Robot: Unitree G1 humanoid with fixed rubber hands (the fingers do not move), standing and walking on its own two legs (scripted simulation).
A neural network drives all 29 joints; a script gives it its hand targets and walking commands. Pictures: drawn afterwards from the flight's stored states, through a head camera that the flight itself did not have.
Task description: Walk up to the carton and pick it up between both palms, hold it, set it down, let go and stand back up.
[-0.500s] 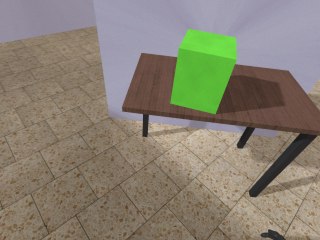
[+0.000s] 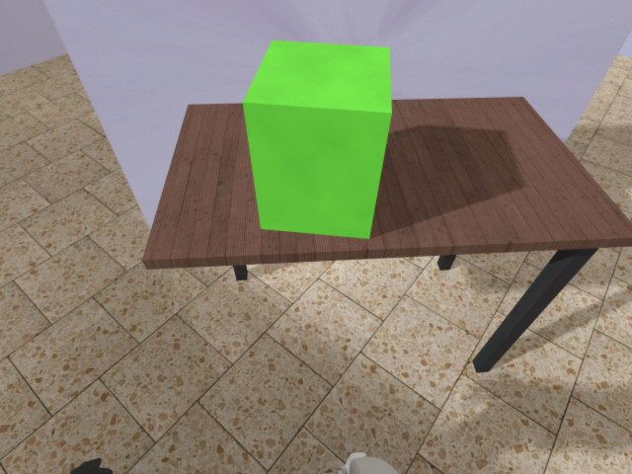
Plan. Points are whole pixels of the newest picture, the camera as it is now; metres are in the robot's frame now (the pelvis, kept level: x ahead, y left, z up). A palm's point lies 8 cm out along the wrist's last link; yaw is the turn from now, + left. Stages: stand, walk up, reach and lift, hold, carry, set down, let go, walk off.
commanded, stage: walk up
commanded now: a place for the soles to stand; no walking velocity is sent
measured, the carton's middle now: (322, 142) +0.64 -0.02 +0.08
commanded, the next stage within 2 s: none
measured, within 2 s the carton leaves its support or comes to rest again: neither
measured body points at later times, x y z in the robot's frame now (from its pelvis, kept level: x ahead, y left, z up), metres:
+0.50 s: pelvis +0.06 +0.02 +0.02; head +0.10 +0.06 +0.46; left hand +0.18 +0.33 -0.09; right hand +0.17 -0.30 -0.05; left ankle +0.10 +0.14 -0.71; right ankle +0.11 -0.09 -0.70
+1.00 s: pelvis +0.04 +0.00 +0.02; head +0.07 +0.02 +0.47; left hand +0.16 +0.31 -0.09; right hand +0.15 -0.32 -0.05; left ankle +0.07 +0.14 -0.68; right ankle +0.09 -0.11 -0.70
